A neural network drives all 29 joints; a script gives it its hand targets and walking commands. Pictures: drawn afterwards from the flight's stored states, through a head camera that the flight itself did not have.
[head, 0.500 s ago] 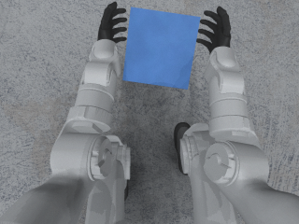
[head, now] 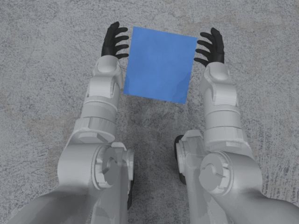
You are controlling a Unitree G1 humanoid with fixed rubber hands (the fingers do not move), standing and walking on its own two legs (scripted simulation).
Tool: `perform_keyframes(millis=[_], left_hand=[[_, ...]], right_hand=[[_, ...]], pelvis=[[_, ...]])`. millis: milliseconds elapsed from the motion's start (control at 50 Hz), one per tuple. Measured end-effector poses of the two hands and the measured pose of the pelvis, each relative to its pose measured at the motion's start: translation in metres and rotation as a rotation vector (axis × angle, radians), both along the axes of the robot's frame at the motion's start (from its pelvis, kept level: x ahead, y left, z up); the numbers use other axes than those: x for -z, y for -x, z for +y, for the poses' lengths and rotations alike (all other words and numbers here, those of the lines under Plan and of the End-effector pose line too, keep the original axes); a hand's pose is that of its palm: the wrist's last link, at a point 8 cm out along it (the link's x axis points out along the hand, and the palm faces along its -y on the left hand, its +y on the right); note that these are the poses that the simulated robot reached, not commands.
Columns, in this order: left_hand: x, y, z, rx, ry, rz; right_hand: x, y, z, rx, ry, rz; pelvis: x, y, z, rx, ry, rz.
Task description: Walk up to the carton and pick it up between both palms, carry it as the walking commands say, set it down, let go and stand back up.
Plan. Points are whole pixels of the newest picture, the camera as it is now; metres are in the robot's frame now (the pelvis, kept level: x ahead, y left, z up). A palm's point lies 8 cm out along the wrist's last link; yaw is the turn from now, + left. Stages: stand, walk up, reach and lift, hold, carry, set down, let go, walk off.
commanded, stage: reach and lift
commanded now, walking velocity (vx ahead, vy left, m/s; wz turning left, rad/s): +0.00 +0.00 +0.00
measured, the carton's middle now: (158, 69) +0.51 -0.07 -0.18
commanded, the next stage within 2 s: none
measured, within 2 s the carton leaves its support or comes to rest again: neither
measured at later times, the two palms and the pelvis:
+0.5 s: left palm (102, 52) +0.50 +0.05 -0.01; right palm (227, 56) +0.46 -0.19 -0.01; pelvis +0.01 +0.00 +0.05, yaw -1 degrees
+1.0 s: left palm (90, 43) +0.48 +0.05 +0.07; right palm (249, 46) +0.44 -0.19 +0.07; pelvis +0.02 +0.00 +0.11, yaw -3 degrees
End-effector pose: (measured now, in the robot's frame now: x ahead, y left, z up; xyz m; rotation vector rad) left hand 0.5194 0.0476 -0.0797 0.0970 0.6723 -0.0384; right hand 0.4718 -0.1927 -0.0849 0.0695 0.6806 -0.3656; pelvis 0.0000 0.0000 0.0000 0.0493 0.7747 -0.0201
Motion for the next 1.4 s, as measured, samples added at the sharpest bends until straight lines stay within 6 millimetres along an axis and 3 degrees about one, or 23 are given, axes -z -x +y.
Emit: perform_keyframes(millis=[700,1400], left_hand=[[-0.104,0.027,0.003,-0.017,-0.002,-0.006],[-0.211,0.048,0.002,-0.013,-0.004,-0.017]], right_hand=[[-0.111,0.019,0.005,0.003,0.020,-0.020],[-0.219,0.043,0.006,0.043,0.029,-0.040]], pelvis=[[-0.076,-0.015,-0.002,0.025,0.008,-0.083],[-0.168,-0.038,-0.009,0.040,0.025,-0.207]])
